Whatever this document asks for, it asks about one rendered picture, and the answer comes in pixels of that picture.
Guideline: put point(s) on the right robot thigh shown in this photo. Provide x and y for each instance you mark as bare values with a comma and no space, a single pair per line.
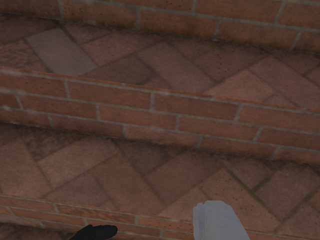
215,220

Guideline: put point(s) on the left robot hand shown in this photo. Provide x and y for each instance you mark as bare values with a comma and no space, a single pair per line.
100,232

